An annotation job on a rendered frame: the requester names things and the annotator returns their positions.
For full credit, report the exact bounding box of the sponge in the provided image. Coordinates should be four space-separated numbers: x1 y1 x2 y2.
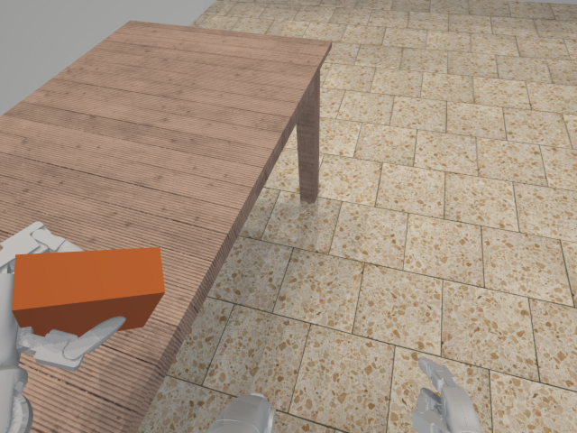
12 247 165 337

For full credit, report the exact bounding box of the robot left forearm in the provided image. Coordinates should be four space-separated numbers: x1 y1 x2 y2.
0 365 33 433

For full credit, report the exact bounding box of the robot left hand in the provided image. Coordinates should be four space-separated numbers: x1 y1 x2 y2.
0 222 126 372

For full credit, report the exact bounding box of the robot left thigh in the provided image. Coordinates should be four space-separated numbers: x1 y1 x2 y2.
206 395 276 433

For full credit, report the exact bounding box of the robot right hand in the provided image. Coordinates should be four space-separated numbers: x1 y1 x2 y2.
412 356 482 433

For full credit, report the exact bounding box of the table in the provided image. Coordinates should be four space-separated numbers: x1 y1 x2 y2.
0 20 332 433

